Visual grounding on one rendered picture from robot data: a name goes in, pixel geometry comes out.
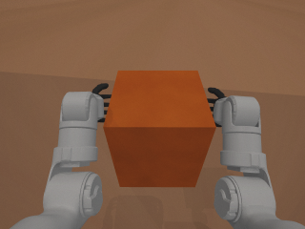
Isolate robot right forearm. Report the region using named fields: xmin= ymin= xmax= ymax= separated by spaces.
xmin=213 ymin=95 xmax=276 ymax=210

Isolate robot right upper arm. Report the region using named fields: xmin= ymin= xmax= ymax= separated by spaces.
xmin=213 ymin=176 xmax=305 ymax=229

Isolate robot left forearm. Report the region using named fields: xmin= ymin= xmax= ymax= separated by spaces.
xmin=43 ymin=92 xmax=104 ymax=208

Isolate left robot hand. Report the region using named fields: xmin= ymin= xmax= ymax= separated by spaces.
xmin=92 ymin=83 xmax=112 ymax=123

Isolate right robot hand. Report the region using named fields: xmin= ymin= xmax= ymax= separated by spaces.
xmin=207 ymin=87 xmax=227 ymax=128

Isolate carton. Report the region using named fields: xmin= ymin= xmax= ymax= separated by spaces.
xmin=103 ymin=71 xmax=216 ymax=188

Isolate robot left upper arm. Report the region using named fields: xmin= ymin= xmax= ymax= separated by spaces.
xmin=10 ymin=171 xmax=103 ymax=229

